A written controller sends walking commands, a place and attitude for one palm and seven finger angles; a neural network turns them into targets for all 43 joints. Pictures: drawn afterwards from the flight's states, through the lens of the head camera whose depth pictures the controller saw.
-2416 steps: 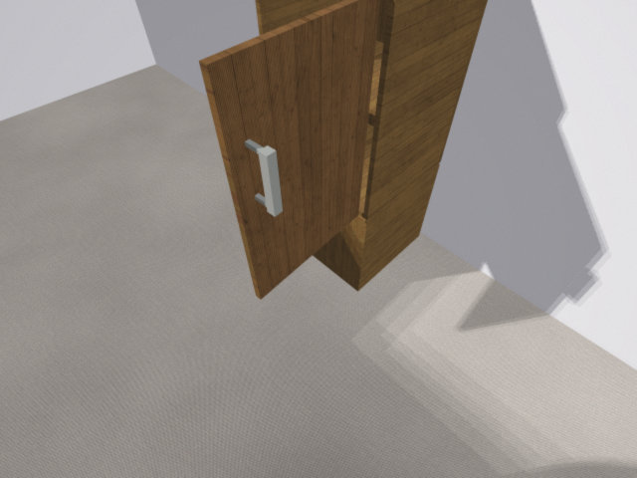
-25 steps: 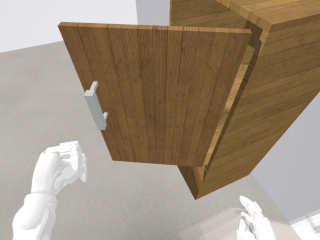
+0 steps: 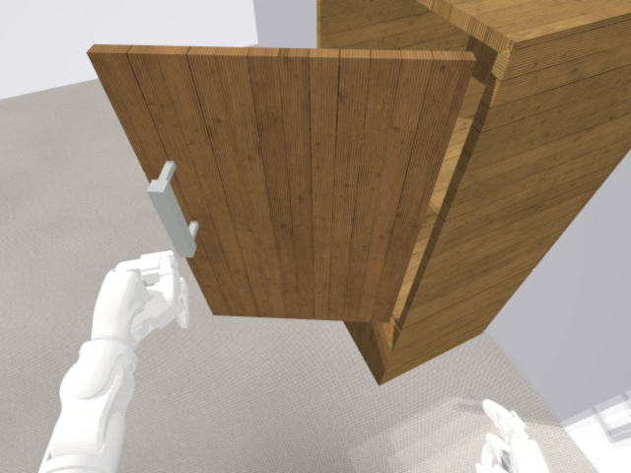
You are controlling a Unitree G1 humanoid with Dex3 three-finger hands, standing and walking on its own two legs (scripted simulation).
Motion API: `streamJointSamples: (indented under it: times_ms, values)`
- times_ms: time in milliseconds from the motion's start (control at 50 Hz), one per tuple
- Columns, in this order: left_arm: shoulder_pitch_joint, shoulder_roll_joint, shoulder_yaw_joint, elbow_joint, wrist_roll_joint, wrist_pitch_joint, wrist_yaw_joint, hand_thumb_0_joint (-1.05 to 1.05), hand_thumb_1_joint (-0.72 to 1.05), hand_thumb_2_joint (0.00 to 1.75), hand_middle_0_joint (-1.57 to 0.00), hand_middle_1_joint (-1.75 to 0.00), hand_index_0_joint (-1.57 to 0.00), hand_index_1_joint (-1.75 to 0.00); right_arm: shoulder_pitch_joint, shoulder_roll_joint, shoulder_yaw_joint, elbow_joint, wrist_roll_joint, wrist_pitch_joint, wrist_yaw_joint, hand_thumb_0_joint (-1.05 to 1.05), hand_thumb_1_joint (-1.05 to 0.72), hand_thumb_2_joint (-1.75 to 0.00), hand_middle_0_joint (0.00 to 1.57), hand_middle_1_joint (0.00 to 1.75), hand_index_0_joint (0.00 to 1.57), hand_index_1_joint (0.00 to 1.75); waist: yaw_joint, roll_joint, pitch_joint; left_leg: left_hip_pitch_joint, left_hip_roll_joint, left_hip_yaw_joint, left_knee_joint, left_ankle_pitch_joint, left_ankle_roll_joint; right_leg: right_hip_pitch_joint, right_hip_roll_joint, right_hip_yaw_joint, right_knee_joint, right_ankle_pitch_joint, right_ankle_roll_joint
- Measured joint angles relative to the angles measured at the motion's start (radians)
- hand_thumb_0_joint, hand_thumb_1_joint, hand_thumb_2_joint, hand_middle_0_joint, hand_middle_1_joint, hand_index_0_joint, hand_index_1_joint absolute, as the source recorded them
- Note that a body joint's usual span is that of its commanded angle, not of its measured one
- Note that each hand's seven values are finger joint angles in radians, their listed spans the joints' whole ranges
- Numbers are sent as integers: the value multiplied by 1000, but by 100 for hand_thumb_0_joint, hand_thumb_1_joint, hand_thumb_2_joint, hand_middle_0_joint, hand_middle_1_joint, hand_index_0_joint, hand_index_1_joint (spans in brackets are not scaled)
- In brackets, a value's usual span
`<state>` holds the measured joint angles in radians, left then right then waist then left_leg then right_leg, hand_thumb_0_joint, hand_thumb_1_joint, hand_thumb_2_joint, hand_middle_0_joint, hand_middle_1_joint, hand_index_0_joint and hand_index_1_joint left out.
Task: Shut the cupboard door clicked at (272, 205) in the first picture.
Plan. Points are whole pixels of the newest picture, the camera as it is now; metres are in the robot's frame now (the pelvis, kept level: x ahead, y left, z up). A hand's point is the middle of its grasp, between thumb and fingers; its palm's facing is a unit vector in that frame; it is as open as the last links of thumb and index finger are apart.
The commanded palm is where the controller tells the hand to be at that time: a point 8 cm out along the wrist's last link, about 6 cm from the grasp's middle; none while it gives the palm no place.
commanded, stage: bring the fist close to the handle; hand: left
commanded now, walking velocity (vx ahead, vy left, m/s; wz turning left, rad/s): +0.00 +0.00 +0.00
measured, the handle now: (178, 211) +0.44 +0.21 +0.07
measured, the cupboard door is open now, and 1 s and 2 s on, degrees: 62 62 46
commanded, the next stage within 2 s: push the door shut along its arc in 0.64 s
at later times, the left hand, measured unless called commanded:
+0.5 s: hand (183, 270) +0.34 +0.18 +0.08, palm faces +0.00 -1.00 -0.05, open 3.1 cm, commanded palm +0.31 +0.23 +0.08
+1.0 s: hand (197, 250) +0.37 +0.17 +0.08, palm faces -0.06 -1.00 -0.05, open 3.1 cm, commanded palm +0.35 +0.22 +0.08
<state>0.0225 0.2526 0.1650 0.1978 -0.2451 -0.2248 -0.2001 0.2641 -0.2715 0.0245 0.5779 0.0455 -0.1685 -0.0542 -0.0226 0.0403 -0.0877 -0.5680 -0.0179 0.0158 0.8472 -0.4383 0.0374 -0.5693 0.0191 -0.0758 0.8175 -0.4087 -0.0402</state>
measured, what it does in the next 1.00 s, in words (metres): stands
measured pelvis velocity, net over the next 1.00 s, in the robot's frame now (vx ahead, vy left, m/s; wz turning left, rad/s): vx -0.01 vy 0.00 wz -0.01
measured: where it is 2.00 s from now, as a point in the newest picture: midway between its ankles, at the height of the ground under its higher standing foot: outside the picture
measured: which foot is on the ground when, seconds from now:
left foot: down 0.00-1.00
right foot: down 0.00-1.00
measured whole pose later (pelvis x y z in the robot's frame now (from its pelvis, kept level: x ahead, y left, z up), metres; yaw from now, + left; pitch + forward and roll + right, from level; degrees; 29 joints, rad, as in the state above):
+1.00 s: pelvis -0.01 +0.00 +0.00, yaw -1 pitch +10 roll -1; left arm -0.36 0.30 0.19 0.60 -0.21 -0.28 -0.22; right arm 0.25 -0.26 0.04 0.60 0.05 -0.08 -0.04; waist -0.05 0.02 -0.07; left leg -0.58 -0.02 0.03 0.82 -0.41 0.04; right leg -0.59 0.02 -0.06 0.80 -0.38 -0.04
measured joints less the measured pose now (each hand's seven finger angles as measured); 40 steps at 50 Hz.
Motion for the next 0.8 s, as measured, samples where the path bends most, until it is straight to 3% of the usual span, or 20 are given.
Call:
streamJointSamples:
  times_ms: [100,220,280,420,600,800]
  values:
    - [-99,6,16,64,14,-38,21,2,90,90,-131,-150,-130,-150,-14,13,6,17,-2,13,9,1,-90,-90,20,30,20,30,-5,-12,-7,-2,0,6,-3,3,-2,-8,0,6,6,1,-2]
    - [-178,30,40,201,14,13,6,2,90,90,-130,-150,-130,-150,-1,14,10,6,7,49,17,1,-90,-90,20,30,21,30,-15,-4,-10,6,2,12,-22,12,-3,-4,2,12,-11,10,-2]
    - [-195,26,42,227,11,8,6,2,90,90,-130,-150,-130,-150,10,11,6,8,6,54,16,1,-90,-90,20,30,21,30,-14,-4,-3,8,2,14,-29,16,-2,-2,3,14,-17,15,-2]
    - [-188,17,58,215,17,-65,6,2,90,90,-130,-150,-130,-150,28,10,-4,25,2,68,24,1,-90,-90,20,30,20,30,-16,-15,-8,14,6,22,-36,15,-2,-1,7,23,-22,17,-2]
    - [-130,9,50,197,9,-53,6,2,90,90,-130,-150,-130,-150,30,5,-12,13,5,79,23,1,-90,-90,20,30,20,30,-16,-9,-7,33,5,25,-52,23,1,18,6,26,-39,25,2]
    - [-191,7,20,222,22,-74,9,2,90,90,-131,-150,-130,-150,-4,9,-5,17,6,72,23,1,-90,-90,20,30,20,30,-9,-6,1,17,-1,15,-36,25,4,10,0,15,-30,27,4]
